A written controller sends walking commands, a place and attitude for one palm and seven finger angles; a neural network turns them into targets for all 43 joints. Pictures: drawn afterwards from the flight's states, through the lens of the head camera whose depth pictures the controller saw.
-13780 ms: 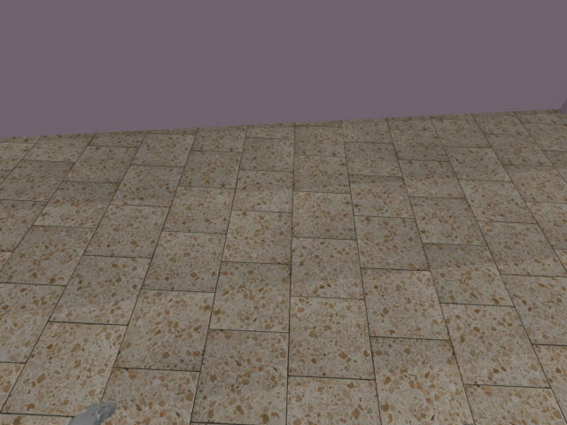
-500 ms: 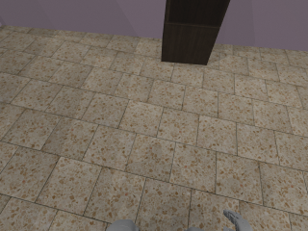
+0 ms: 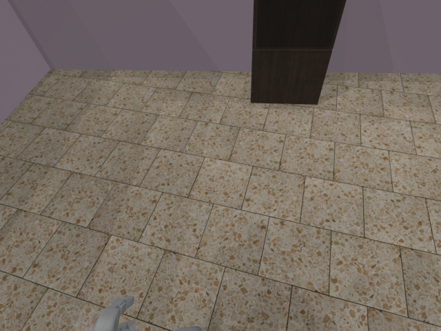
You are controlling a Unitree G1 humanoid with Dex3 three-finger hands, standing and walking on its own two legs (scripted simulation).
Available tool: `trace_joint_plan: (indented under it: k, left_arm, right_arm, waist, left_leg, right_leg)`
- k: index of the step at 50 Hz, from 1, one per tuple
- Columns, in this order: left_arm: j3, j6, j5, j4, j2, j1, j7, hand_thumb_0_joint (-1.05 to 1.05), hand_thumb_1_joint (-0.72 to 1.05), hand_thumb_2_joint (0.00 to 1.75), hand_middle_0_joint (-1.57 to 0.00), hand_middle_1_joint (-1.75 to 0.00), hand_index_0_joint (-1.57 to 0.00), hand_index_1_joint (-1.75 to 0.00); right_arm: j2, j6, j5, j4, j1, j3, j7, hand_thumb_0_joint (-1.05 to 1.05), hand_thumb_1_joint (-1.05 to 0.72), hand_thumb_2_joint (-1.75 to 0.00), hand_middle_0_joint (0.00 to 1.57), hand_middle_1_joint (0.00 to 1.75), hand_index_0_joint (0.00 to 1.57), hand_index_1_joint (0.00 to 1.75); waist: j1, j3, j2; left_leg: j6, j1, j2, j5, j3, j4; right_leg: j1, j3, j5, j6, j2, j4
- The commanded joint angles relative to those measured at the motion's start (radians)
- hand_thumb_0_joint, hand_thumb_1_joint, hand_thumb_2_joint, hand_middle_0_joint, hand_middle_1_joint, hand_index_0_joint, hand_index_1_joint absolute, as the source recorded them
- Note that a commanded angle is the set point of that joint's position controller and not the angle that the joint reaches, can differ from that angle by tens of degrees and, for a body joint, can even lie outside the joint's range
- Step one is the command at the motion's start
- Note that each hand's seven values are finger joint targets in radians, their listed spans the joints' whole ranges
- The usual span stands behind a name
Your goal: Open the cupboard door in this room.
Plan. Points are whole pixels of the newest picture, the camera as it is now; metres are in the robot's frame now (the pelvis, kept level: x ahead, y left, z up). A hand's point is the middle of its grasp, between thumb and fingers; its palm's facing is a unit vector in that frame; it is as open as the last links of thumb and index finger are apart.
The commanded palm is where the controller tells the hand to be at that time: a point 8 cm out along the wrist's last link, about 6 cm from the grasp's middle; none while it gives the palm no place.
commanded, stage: turn or walk to find it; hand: left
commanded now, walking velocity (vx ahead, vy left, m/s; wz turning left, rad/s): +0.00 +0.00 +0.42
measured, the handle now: out of the picture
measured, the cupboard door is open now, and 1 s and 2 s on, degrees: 0 0 0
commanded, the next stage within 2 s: stand and wait in 0.24 s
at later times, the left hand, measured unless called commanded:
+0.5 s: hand out of the picture -0.09 +0.21 -0.18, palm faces +0.25 -0.94 -0.24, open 7.4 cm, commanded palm none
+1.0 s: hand out of the picture -0.06 +0.18 -0.17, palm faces +0.18 -0.96 -0.20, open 7.3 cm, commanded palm none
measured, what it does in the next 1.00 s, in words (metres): steps on the spot: left foot, then right foot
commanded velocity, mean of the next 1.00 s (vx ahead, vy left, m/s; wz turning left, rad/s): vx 0.00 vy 0.00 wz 0.05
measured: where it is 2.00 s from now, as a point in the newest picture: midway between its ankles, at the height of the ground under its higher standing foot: outside the picture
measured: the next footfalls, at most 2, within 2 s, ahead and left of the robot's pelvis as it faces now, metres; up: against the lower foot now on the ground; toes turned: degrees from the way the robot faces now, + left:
left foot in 0.44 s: -0.03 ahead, +0.14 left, +0.00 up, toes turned +14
right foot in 0.76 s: +0.04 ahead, -0.11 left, +0.00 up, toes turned +5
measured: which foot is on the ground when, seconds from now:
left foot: up 0.00-0.42, down 0.44-1.00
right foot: down 0.00-0.46, up 0.48-0.74, down 0.76-1.00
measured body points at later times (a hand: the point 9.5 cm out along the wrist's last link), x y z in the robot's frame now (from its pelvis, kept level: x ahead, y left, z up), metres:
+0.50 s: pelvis -0.03 +0.02 +0.00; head +0.00 +0.04 +0.45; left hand -0.10 +0.26 -0.16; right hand +0.14 -0.20 -0.13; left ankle -0.07 +0.13 -0.73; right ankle -0.01 -0.10 -0.72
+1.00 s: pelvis -0.04 +0.01 +0.01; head -0.04 +0.00 +0.46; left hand -0.06 +0.23 -0.15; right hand +0.00 -0.23 -0.15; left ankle -0.07 +0.13 -0.73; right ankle +0.00 -0.11 -0.73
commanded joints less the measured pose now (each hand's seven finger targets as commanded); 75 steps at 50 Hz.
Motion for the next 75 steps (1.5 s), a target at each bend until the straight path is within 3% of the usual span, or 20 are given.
trace_joint_plan:
  k: [1, 4, 16, 20, 21, 23, 25, 34, 38, 41, 47, 53, 59, 62, 64, 66, 71, 73, 74, 75]
  left_arm:
    - [0.058, -0.023, -0.007, -0.062, 0.193, 0.028, 0.022, 0.00, 0.90, 0.90, -0.20, -0.30, -0.20, -0.30]
    - [0.043, -0.034, -0.009, -0.050, 0.151, 0.040, 0.013, 0.00, 0.90, 0.90, -0.20, -0.30, -0.20, -0.30]
    - [0.060, -0.026, 0.016, 0.063, 0.208, 0.233, 0.011, 0.00, 0.90, 0.90, -0.20, -0.30, -0.20, -0.30]
    - [0.054, -0.021, 0.005, 0.094, 0.218, 0.204, 0.010, 0.00, 0.90, 0.90, -0.20, -0.30, -0.20, -0.30]
    - [0.048, -0.018, -0.003, 0.099, 0.195, 0.189, 0.011, 0.00, 0.90, 0.90, -0.20, -0.30, -0.20, -0.30]
    - [0.016, -0.008, -0.012, 0.078, 0.101, 0.211, 0.008, 0.00, 0.90, 0.90, -0.20, -0.30, -0.20, -0.30]
    - [0.014, 0.010, -0.007, 0.102, 0.100, 0.162, 0.010, 0.00, 0.90, 0.90, -0.20, -0.30, -0.20, -0.30]
    - [-0.007, 0.004, -0.003, 0.189, 0.071, 0.233, 0.000, 0.00, 0.90, 0.90, -0.20, -0.30, -0.20, -0.30]
    - [-0.007, -0.024, 0.002, 0.211, 0.123, 0.249, 0.007, 0.00, 0.90, 0.90, -0.20, -0.30, -0.20, -0.30]
    - [0.001, -0.026, 0.000, 0.200, 0.132, 0.183, 0.007, 0.00, 0.90, 0.90, -0.20, -0.30, -0.20, -0.30]
    - [-0.005, -0.027, -0.010, 0.215, 0.101, 0.198, 0.010, 0.00, 0.90, 0.90, -0.20, -0.30, -0.20, -0.30]
    - [0.021, -0.006, -0.010, 0.203, 0.133, 0.173, 0.003, 0.00, 0.90, 0.90, -0.20, -0.30, -0.20, -0.30]
    - [0.057, 0.017, 0.007, 0.149, 0.143, 0.161, -0.019, 0.00, 0.90, 0.90, -0.20, -0.30, -0.20, -0.30]
    - [0.056, 0.006, 0.007, 0.107, 0.079, 0.117, -0.034, 0.00, 0.90, 0.90, -0.20, -0.30, -0.20, -0.30]
    - [0.050, 0.000, 0.010, 0.065, 0.045, 0.025, -0.046, 0.00, 0.90, 0.90, -0.20, -0.30, -0.20, -0.30]
    - [0.057, -0.014, 0.011, 0.053, 0.048, 0.008, -0.059, 0.00, 0.90, 0.90, -0.20, -0.30, -0.20, -0.30]
    - [0.055, -0.018, 0.001, 0.085, 0.031, 0.123, -0.062, 0.00, 0.90, 0.90, -0.20, -0.30, -0.20, -0.30]
    - [0.061, -0.036, 0.007, 0.154, 0.070, 0.321, -0.053, 0.00, 0.90, 0.90, -0.20, -0.30, -0.20, -0.30]
    - [0.078, -0.053, 0.016, 0.195, 0.175, 0.448, -0.038, 0.00, 0.90, 0.90, -0.20, -0.30, -0.20, -0.30]
    - [0.084, -0.059, 0.000, 0.223, 0.241, 0.508, -0.025, 0.00, 0.90, 0.90, -0.20, -0.30, -0.20, -0.30]
  right_arm:
    - [-0.090, -0.007, -0.008, -0.075, 0.000, -0.027, 0.004, 0.00, -0.90, -0.90, 0.20, 0.30, 0.20, 0.30]
    - [-0.069, 0.000, -0.006, -0.043, 0.031, -0.019, 0.013, 0.00, -0.90, -0.90, 0.20, 0.30, 0.20, 0.30]
    - [-0.043, -0.017, 0.010, -0.072, -0.165, 0.019, 0.005, 0.00, -0.90, -0.90, 0.20, 0.30, 0.20, 0.30]
    - [-0.047, -0.036, 0.012, -0.038, -0.096, 0.029, -0.003, 0.00, -0.90, -0.90, 0.20, 0.30, 0.20, 0.30]
    - [-0.072, -0.046, 0.012, -0.024, -0.067, 0.026, -0.003, 0.00, -0.90, -0.90, 0.20, 0.30, 0.20, 0.30]
    - [-0.198, -0.060, 0.003, -0.022, -0.050, 0.007, -0.014, 0.00, -0.90, -0.90, 0.20, 0.30, 0.20, 0.30]
    - [-0.161, -0.057, -0.003, -0.011, -0.107, 0.021, -0.030, 0.00, -0.90, -0.90, 0.20, 0.30, 0.20, 0.30]
    - [-0.111, -0.061, 0.006, 0.019, -0.150, 0.031, -0.033, 0.00, -0.90, -0.90, 0.20, 0.30, 0.20, 0.30]
    - [-0.037, -0.062, 0.019, 0.032, -0.116, 0.040, -0.025, 0.00, -0.90, -0.90, 0.20, 0.30, 0.20, 0.30]
    - [-0.019, -0.051, 0.008, 0.052, -0.064, 0.035, -0.023, 0.00, -0.90, -0.90, 0.20, 0.30, 0.20, 0.30]
    - [-0.023, -0.073, 0.008, 0.102, -0.019, 0.057, -0.025, 0.00, -0.90, -0.90, 0.20, 0.30, 0.20, 0.30]
    - [-0.032, -0.059, 0.006, 0.109, -0.001, 0.043, -0.038, 0.00, -0.90, -0.90, 0.20, 0.30, 0.20, 0.30]
    - [-0.068, -0.046, -0.014, 0.071, 0.053, 0.015, -0.029, 0.00, -0.90, -0.90, 0.20, 0.30, 0.20, 0.30]
    - [-0.114, -0.067, -0.018, 0.073, 0.136, -0.002, -0.030, 0.00, -0.90, -0.90, 0.20, 0.30, 0.20, 0.30]
    - [-0.150, -0.092, -0.016, 0.086, 0.172, -0.014, -0.033, 0.00, -0.90, -0.90, 0.20, 0.30, 0.20, 0.30]
    - [-0.131, -0.105, -0.017, 0.077, 0.157, -0.011, -0.033, 0.00, -0.90, -0.90, 0.20, 0.30, 0.20, 0.30]
    - [-0.130, -0.101, -0.024, 0.062, 0.047, -0.004, -0.025, 0.00, -0.90, -0.90, 0.20, 0.30, 0.20, 0.30]
    - [-0.112, -0.097, -0.017, 0.064, 0.037, 0.000, -0.018, 0.00, -0.90, -0.90, 0.20, 0.30, 0.20, 0.30]
    - [-0.049, -0.099, -0.001, 0.038, 0.030, 0.012, -0.009, 0.00, -0.90, -0.90, 0.20, 0.30, 0.20, 0.30]
    - [-0.020, -0.100, -0.004, -0.030, -0.070, 0.025, 0.000, 0.00, -0.90, -0.90, 0.20, 0.30, 0.20, 0.30]
  waist:
    - [0.035, -0.061, -0.232]
    - [0.026, -0.045, -0.203]
    - [0.123, -0.080, -0.268]
    - [0.076, -0.135, -0.268]
    - [0.056, -0.143, -0.196]
    - [0.046, -0.159, 0.179]
    - [0.046, -0.076, 0.161]
    - [0.082, -0.013, 0.073]
    - [0.073, -0.026, -0.114]
    - [0.052, 0.009, -0.241]
    - [0.072, 0.000, -0.063]
    - [0.075, 0.002, -0.047]
    - [0.071, 0.041, -0.078]
    - [0.022, 0.063, 0.106]
    - [-0.012, 0.048, 0.136]
    - [0.006, 0.023, 0.043]
    - [0.081, 0.039, 0.065]
    - [0.170, -0.037, -0.094]
    - [0.217, -0.075, -0.360]
    - [0.228, -0.017, -0.476]
  left_leg:
    - [-0.029, -0.168, 0.048, -0.093, -0.022, 0.455]
    - [-0.053, -0.165, 0.065, 0.025, 0.020, 0.515]
    - [-0.053, -0.017, 0.086, -0.109, 0.108, 0.088]
    - [-0.031, 0.213, 0.060, 0.116, 0.154, -0.237]
    - [-0.020, 0.329, 0.095, 0.246, 0.127, -0.351]
    - [0.136, 0.483, 0.418, 0.728, -0.196, -0.365]
    - [0.186, 0.321, 0.391, 0.665, -0.117, -0.404]
    - [0.127, 0.246, 0.270, 0.472, -0.003, -0.378]
    - [0.026, 0.207, 0.147, 0.215, 0.063, -0.288]
    - [0.007, 0.245, 0.128, 0.142, 0.084, -0.291]
    - [0.017, 0.235, 0.164, 0.238, 0.064, -0.367]
    - [0.009, 0.225, 0.177, 0.167, 0.117, -0.306]
    - [0.036, 0.149, 0.185, -0.311, 0.098, -0.300]
    - [0.120, 0.239, 0.338, -0.459, -0.093, -0.480]
    - [0.200, 0.334, 0.488, -0.358, -0.239, -0.599]
    - [0.180, 0.373, 0.476, -0.259, -0.152, -0.575]
    - [0.106, 0.201, 0.385, -0.069, 0.115, -0.448]
    - [0.050, 0.114, 0.301, -0.008, 0.217, -0.149]
    - [0.007, -0.100, 0.206, -0.109, 0.298, 0.172]
    - [-0.013, -0.310, 0.119, -0.265, 0.234, 0.399]
  right_leg:
    - [0.068, 0.256, 0.285, -0.105, -0.355, -0.280]
    - [0.098, 0.093, 0.394, -0.072, -0.267, -0.242]
    - [0.206, 0.089, 0.574, -0.136, -0.326, -0.173]
    - [0.154, 0.038, 0.552, -0.071, -0.272, -0.086]
    - [0.077, 0.012, 0.452, -0.029, -0.235, -0.025]
    - [-0.191, -0.053, -0.199, 0.069, -0.094, 0.194]
    - [-0.147, 0.033, -0.249, 0.069, -0.095, 0.323]
    - [0.004, 0.002, -0.020, 0.080, -0.065, 0.032]
    - [0.081, 0.130, 0.251, 0.036, -0.154, -0.202]
    - [-0.018, 0.134, 0.105, 0.006, -0.156, -0.230]
    - [0.054, 0.092, 0.152, 0.018, -0.116, -0.215]
    - [0.018, 0.150, 0.182, -0.011, -0.115, -0.193]
    - [-0.144, 0.212, -0.414, -0.034, -0.064, -0.210]
    - [-0.302, 0.055, -0.302, -0.003, 0.054, 0.096]
    - [-0.415, 0.036, -0.164, 0.011, -0.009, 0.423]
    - [-0.448, 0.043, -0.116, 0.011, -0.063, 0.427]
    - [-0.101, -0.055, -0.090, 0.024, -0.048, 0.116]
    - [0.175, -0.076, 0.020, 0.015, 0.001, -0.078]
    - [0.341, 0.207, -0.136, -0.038, -0.192, -0.221]
    - [0.341, 0.578, -0.090, -0.114, -0.356, -0.361]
